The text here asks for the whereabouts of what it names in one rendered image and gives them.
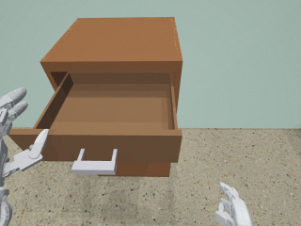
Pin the robot right hand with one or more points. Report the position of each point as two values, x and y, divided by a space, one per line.
237 214

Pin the robot left forearm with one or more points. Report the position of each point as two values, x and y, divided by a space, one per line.
5 207

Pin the cabinet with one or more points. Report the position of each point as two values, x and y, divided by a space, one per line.
119 44

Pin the handle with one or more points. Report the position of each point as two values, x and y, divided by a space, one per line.
81 166

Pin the robot left hand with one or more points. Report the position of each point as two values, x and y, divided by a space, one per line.
10 109

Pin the drawer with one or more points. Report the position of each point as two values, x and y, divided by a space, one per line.
134 112

